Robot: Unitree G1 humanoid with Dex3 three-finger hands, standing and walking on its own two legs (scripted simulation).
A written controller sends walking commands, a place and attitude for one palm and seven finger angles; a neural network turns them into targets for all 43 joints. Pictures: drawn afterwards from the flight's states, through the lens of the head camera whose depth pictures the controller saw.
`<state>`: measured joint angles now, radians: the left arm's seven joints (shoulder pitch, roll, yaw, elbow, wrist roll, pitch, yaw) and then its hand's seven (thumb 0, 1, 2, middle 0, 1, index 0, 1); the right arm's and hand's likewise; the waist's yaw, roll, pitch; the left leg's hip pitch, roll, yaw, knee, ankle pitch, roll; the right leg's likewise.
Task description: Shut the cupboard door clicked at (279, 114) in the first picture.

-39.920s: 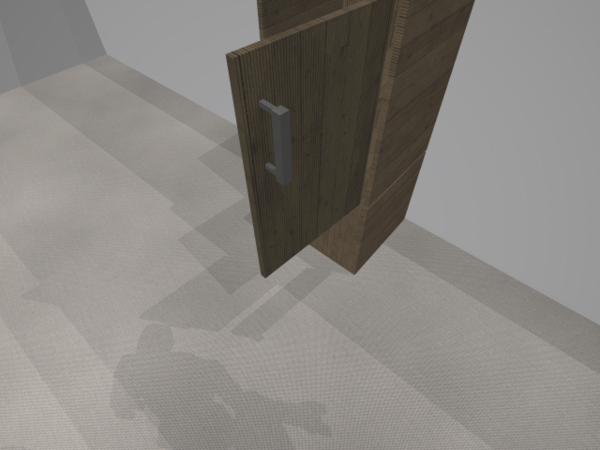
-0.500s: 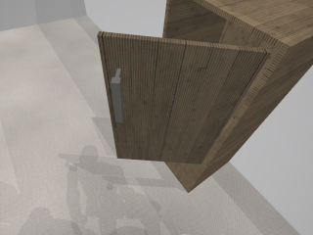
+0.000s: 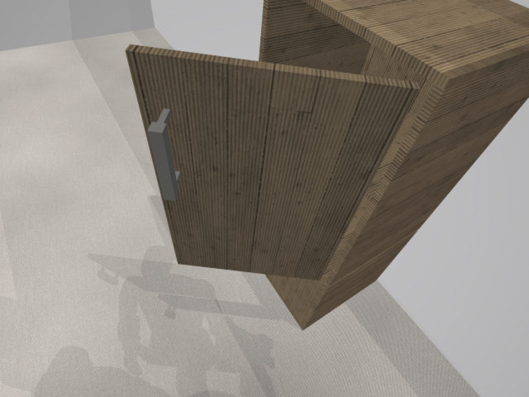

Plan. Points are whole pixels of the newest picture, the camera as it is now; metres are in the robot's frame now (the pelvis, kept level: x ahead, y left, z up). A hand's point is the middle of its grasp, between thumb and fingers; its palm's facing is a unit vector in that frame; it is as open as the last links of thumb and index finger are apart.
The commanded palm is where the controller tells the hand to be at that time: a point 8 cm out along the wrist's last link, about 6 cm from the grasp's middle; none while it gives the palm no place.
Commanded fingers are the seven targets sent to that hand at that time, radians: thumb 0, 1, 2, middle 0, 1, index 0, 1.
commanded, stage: come to a stop and stand still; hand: left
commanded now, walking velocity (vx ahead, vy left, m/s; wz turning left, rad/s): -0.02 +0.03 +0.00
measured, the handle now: (168, 157) +0.44 +0.21 +0.09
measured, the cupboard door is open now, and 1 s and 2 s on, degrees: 53 53 53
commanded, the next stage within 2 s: look again from close up in 1.36 s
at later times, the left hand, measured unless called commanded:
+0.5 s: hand out of the picture +0.02 +0.18 -0.16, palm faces -0.04 -0.97 -0.25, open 7.4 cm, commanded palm none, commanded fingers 0.00 0.90 0.90 -0.20 -0.30 -0.20 -0.30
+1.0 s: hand out of the picture +0.03 +0.14 -0.16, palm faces -0.04 -0.98 -0.21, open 7.3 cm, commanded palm none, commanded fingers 0.00 0.90 0.90 -0.20 -0.30 -0.20 -0.30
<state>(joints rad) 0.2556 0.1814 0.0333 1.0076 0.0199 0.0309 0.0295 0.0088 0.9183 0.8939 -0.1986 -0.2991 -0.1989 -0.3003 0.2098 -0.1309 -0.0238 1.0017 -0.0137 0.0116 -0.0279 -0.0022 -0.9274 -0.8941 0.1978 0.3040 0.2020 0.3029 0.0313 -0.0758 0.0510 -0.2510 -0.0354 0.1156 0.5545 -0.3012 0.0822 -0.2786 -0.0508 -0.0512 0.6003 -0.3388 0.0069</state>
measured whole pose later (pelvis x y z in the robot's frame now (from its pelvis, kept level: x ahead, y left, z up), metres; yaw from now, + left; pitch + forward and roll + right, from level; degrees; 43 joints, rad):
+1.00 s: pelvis +0.02 -0.04 +0.01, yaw -2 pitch +0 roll +1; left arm 0.27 0.16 -0.03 1.11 0.01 -0.02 0.04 0.01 0.92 0.89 -0.20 -0.30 -0.20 -0.30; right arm 0.26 -0.15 0.02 1.14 -0.01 -0.01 -0.03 0.00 -0.92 -0.89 0.20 0.30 0.20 0.30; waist 0.00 0.01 0.04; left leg -0.15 0.01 0.13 0.42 -0.26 0.02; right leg -0.15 0.00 -0.03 0.46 -0.31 -0.03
